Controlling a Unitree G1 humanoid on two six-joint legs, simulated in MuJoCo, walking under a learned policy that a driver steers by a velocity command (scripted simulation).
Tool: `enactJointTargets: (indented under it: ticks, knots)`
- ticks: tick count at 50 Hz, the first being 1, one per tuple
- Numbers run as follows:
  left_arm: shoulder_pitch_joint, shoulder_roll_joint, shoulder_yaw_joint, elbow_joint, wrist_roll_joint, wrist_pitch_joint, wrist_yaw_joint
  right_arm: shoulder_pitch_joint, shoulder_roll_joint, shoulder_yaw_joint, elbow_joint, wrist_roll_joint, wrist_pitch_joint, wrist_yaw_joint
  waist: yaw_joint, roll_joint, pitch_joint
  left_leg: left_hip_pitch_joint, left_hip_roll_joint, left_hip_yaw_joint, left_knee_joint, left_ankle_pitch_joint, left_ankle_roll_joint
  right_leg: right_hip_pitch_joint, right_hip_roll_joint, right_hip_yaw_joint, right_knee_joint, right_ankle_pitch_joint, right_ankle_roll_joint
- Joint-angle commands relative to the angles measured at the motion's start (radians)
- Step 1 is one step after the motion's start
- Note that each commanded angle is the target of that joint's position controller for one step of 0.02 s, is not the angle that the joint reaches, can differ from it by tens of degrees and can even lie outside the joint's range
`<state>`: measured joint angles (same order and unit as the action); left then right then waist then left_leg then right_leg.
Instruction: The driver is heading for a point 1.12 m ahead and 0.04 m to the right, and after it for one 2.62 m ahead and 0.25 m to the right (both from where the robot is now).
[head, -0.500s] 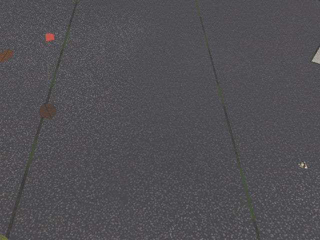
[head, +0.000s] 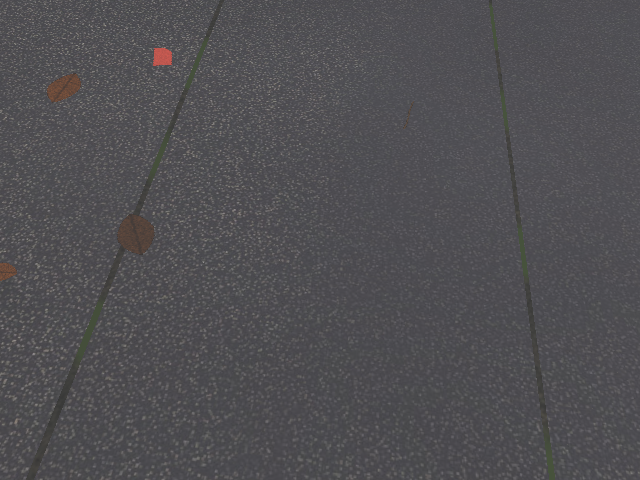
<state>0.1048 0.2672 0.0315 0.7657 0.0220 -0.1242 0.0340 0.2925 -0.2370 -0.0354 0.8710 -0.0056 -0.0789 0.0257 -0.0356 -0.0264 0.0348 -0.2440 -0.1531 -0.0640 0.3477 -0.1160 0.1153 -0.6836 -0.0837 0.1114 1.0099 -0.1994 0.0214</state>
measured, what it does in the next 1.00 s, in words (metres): walks ahead: right foot, then left foot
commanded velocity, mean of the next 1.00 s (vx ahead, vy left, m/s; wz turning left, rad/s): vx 0.06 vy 0.00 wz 0.03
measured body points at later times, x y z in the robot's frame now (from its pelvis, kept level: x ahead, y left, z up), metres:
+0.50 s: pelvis +0.13 -0.04 -0.01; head +0.15 -0.04 +0.44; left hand +0.21 +0.23 -0.12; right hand +0.29 -0.27 -0.13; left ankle +0.09 +0.10 -0.72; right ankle +0.22 -0.12 -0.74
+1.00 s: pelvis +0.14 -0.07 -0.01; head +0.18 -0.09 +0.43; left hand +0.30 +0.21 -0.10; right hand +0.27 -0.35 -0.13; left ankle +0.08 +0.09 -0.68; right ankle +0.16 -0.15 -0.74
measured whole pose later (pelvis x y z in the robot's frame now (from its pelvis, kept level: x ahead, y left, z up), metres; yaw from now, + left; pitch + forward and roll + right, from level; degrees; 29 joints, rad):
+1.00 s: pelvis +0.14 -0.07 -0.01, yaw -2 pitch +2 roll +1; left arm 0.20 0.29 0.06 0.64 0.01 0.00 -0.02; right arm 0.16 -0.30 -0.08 0.76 0.00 0.01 -0.05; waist 0.00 0.04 0.03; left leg -0.43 0.04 -0.02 1.05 -0.56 -0.06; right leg -0.36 0.04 -0.01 0.61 -0.28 -0.06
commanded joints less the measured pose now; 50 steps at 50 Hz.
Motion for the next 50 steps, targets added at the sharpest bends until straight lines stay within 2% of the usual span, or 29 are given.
enactJointTargets:
  ticks: [1,3,5,8,9,10,11,12,13,14,15,17,20,24,27,28,29,30,31,33,35,37,41,45,46,47,48,49,50]
  knots:
    - [0.069,0.031,0.008,-0.045,0.005,0.026,0.02,-0.038,-0.175,-0.043,-0.088,0.018,0.002,-0.028,0.049,0.085,-0.094,-0.168,0.184,-0.113,-0.034,0.567,0.112,0.242,0.09,-0.083,-0.214,0.159,0.034]
    - [-0.003,0.042,0.008,-0.076,-0.011,0.04,0.019,-0.004,-0.177,-0.046,-0.086,0.033,0.025,-0.042,0.019,0.113,-0.125,-0.094,0.197,-0.172,0.001,0.458,0.075,0.233,0.116,-0.063,-0.321,0.209,0.043]
    - [-0.057,0.062,0.01,-0.102,-0.017,0.047,0.012,0.007,-0.171,-0.048,-0.09,0.032,0.046,-0.056,0.004,0.127,-0.127,-0.015,0.223,-0.255,0.038,0.352,0.065,0.195,0.123,-0.03,-0.388,0.186,0.048]
    - [-0.036,0.102,0.022,-0.104,-0.013,0.029,-0.005,-0.013,-0.156,-0.049,-0.116,0.022,0.065,-0.077,0.021,0.14,-0.135,0.096,0.255,-0.356,0.125,0.267,0.059,0.206,0.109,0.007,-0.504,0.131,0.022]
    - [0.01,0.103,0.025,-0.09,-0.01,0.018,-0.009,-0.037,-0.143,-0.044,-0.128,0.022,0.068,-0.08,0.049,0.143,-0.145,0.095,0.235,-0.355,0.18,0.249,0.043,0.283,0.1,-0.006,-0.585,0.193,-0.002]
    - [0.054,0.121,0.028,-0.081,0.004,0.008,-0.007,-0.03,-0.11,-0.032,-0.14,0.015,0.067,-0.077,0.06,0.112,-0.183,0.054,0.186,-0.325,0.276,0.183,0.012,0.425,0.034,0.012,-0.639,0.342,-0.044]
    - [0.088,0.164,0.032,-0.09,0.026,0.01,0.0,0.036,-0.055,-0.015,-0.148,-0.002,0.059,-0.072,0.029,-0.055,-0.261,-0.097,0.08,-0.225,0.494,-0.158,-0.033,0.656,-0.151,0.18,-0.59,0.706,-0.144]
    - [0.131,0.173,0.042,-0.078,0.039,0.029,0.002,0.151,-0.065,-0.01,-0.153,0.016,0.055,-0.067,-0.007,-0.31,-0.34,-0.298,-0.019,-0.142,0.668,-0.591,-0.082,0.817,-0.341,0.471,-0.621,0.732,-0.34]
    - [0.103,0.104,0.031,-0.102,0.008,0.038,-0.001,0.173,-0.164,-0.032,-0.118,0.015,0.059,-0.062,-0.001,-0.188,-0.318,-0.347,0.053,-0.152,0.802,-0.573,-0.117,0.764,-0.35,0.526,-0.644,0.49,-0.355]
    - [0.074,0.073,0.021,-0.12,-0.007,0.047,-0.002,0.081,-0.207,-0.047,-0.118,0.02,0.076,-0.064,0.029,-0.079,-0.24,-0.372,0.07,-0.13,0.874,-0.495,-0.144,0.69,-0.281,0.413,-0.642,0.371,-0.309]
    - [0.044,0.071,0.015,-0.125,-0.007,0.057,-0.006,0.038,-0.191,-0.049,-0.117,0.017,0.097,-0.071,0.027,-0.017,-0.196,-0.364,0.086,-0.111,0.894,-0.437,-0.164,0.604,-0.224,0.331,-0.659,0.286,-0.271]
    - [0.001,0.085,0.012,-0.12,0.0,0.074,-0.011,0.018,-0.142,-0.041,-0.13,0.009,0.117,-0.072,0.002,-0.037,-0.125,-0.282,0.113,-0.062,0.836,-0.352,-0.182,0.435,-0.139,0.206,-0.703,0.228,-0.24]
    - [0.012,0.074,0.011,-0.099,0.002,0.085,-0.016,0.026,-0.067,-0.017,-0.125,0.01,0.109,-0.068,0.008,-0.106,-0.132,-0.155,0.127,0.025,0.599,-0.329,-0.192,0.387,-0.063,0.088,-0.714,0.249,-0.233]
    - [0.067,0.109,0.023,-0.076,-0.009,0.093,-0.012,-0.03,-0.087,-0.017,-0.135,0.011,0.101,-0.066,0.049,-0.138,-0.154,-0.078,0.142,0.03,0.362,-0.27,-0.17,0.448,-0.106,0.144,-0.703,0.115,-0.257]
    - [0.09,0.082,0.012,-0.056,-0.023,0.1,-0.01,-0.009,-0.077,-0.019,-0.113,0.004,0.095,-0.059,0.02,-0.115,-0.109,0.07,0.129,0.05,0.093,-0.101,-0.112,0.357,-0.068,0.138,-0.685,-0.041,-0.194]
    - [0.122,0.07,0.006,-0.042,-0.023,0.092,-0.015,-0.002,-0.105,-0.023,-0.117,-0.011,0.094,-0.061,0.019,-0.086,-0.105,0.155,0.179,0.002,0.083,-0.055,-0.084,0.283,-0.046,0.127,-0.674,-0.11,-0.14]
    - [0.122,0.064,0.005,-0.055,-0.013,0.081,-0.025,0.013,-0.167,-0.036,-0.126,-0.024,0.095,-0.068,0.034,0.013,-0.095,0.191,0.282,-0.083,0.094,-0.008,-0.039,0.205,0.015,0.069,-0.603,-0.158,-0.092]
    - [0.077,0.058,0.012,-0.086,-0.025,0.075,-0.027,0.015,-0.197,-0.052,-0.101,-0.014,0.095,-0.066,0.041,0.199,-0.073,0.053,0.328,-0.13,0.034,-0.147,0.022,0.233,0.112,-0.071,-0.513,-0.149,-0.052]
    - [0.035,0.087,0.02,-0.095,-0.024,0.074,-0.025,-0.027,-0.172,-0.047,-0.122,-0.017,0.088,-0.064,0.024,0.219,-0.03,-0.008,0.363,-0.177,-0.027,-0.191,0.049,0.245,0.119,-0.085,-0.441,-0.125,-0.036]
    - [0.049,0.106,0.039,-0.093,-0.03,0.092,-0.018,-0.078,-0.181,-0.055,-0.146,-0.017,0.073,-0.075,0.023,0.24,-0.012,-0.002,0.428,-0.199,-0.032,-0.016,0.083,0.19,0.125,-0.109,-0.262,-0.204,-0.031]
    - [0.068,0.092,0.047,-0.103,-0.027,0.112,-0.016,-0.063,-0.177,-0.056,-0.147,-0.007,0.056,-0.085,0.012,0.193,-0.024,0.063,0.505,-0.222,-0.006,0.279,0.138,0.101,0.092,-0.07,-0.04,-0.336,-0.015]
    - [0.102,0.064,0.043,-0.102,-0.036,0.128,-0.016,-0.09,-0.173,-0.06,-0.149,0.007,0.055,-0.088,0.029,0.148,-0.04,0.122,0.486,-0.154,0.02,0.382,0.12,0.061,0.068,-0.064,-0.005,-0.321,0.006]
    - [0.062,0.051,0.033,-0.142,-0.046,0.14,-0.042,-0.113,-0.194,-0.074,-0.151,0.014,0.085,-0.087,0.002,0.186,-0.083,0.135,0.436,-0.026,0.059,0.398,0.076,0.186,0.066,-0.152,-0.198,-0.215,0.015]
    - [0.14,0.09,0.058,-0.144,-0.039,0.146,-0.059,-0.101,-0.199,-0.076,-0.141,0.038,0.088,-0.083,0.043,0.154,-0.111,0.074,0.406,0.045,0.202,0.221,0.001,0.409,0.13,-0.209,-0.518,0.027,-0.051]
    - [0.176,0.149,0.08,-0.148,-0.033,0.144,-0.048,-0.046,-0.163,-0.068,-0.128,0.019,0.082,-0.075,0.044,0.017,-0.136,-0.049,0.341,0.13,0.382,0.046,-0.076,0.564,0.064,-0.077,-0.578,0.274,-0.094]
    - [0.197,0.306,0.113,-0.182,-0.014,0.14,-0.037,-0.087,-0.087,-0.04,-0.195,-0.03,0.074,-0.072,0.04,-0.307,-0.131,-0.388,0.173,0.188,0.694,-0.49,-0.187,0.703,-0.244,0.376,-0.62,0.646,-0.291]
    - [0.268,0.251,0.093,-0.177,0.011,0.116,-0.046,-0.184,-0.121,-0.047,-0.215,-0.017,0.064,-0.072,0.117,-0.203,-0.218,-0.42,0.145,-0.003,0.879,-0.603,-0.181,0.685,-0.32,0.483,-0.654,0.652,-0.418]
    - [0.217,0.224,0.082,-0.183,0.011,0.098,-0.048,-0.19,-0.152,-0.056,-0.218,0.009,0.066,-0.069,0.09,-0.122,-0.172,-0.444,0.165,-0.03,0.945,-0.538,-0.168,0.656,-0.28,0.387,-0.646,0.609,-0.39]
    - [0.155,0.205,0.08,-0.192,-0.01,0.091,-0.043,-0.175,-0.162,-0.061,-0.201,0.01,0.07,-0.073,0.061,-0.057,-0.145,-0.449,0.184,-0.032,0.928,-0.448,-0.16,0.628,-0.215,0.303,-0.635,0.531,-0.327]
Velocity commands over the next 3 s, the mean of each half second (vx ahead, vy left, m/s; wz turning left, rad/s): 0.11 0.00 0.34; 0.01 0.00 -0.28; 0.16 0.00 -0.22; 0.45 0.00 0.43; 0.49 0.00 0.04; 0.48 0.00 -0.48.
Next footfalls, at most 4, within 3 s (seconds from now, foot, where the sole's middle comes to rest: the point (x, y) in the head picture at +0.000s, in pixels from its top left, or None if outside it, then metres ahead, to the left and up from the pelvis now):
0.20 right None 0.26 -0.12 -0.78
0.56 left None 0.14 0.10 -0.78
0.92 right None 0.20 -0.15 -0.78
1.46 left None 0.22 0.06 -0.78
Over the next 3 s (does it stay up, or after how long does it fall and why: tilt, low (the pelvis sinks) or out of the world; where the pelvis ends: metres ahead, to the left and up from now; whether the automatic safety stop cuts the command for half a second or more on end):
stays up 0.92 -0.01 -0.02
